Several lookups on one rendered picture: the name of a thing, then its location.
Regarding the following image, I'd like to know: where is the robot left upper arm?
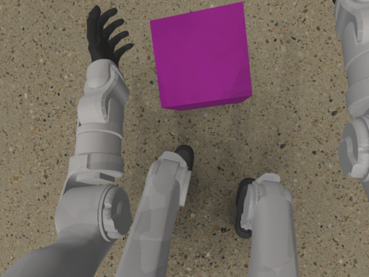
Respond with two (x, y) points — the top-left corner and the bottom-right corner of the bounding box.
(0, 184), (133, 277)

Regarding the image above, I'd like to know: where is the robot right forearm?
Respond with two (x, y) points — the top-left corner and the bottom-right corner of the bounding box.
(334, 0), (369, 117)

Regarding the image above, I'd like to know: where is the carton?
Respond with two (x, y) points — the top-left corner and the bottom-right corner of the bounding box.
(150, 2), (253, 111)

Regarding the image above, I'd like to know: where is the left robot hand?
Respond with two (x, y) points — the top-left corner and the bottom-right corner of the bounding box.
(86, 5), (133, 68)

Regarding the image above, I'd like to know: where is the robot left forearm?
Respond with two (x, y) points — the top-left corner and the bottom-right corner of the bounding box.
(55, 59), (130, 230)

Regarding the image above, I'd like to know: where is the left robot thigh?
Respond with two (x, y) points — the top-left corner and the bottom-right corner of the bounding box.
(115, 159), (191, 277)

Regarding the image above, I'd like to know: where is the robot right upper arm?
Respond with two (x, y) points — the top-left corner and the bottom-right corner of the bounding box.
(338, 114), (369, 201)

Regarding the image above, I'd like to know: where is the right robot foot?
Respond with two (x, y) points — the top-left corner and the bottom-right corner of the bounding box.
(235, 178), (255, 239)

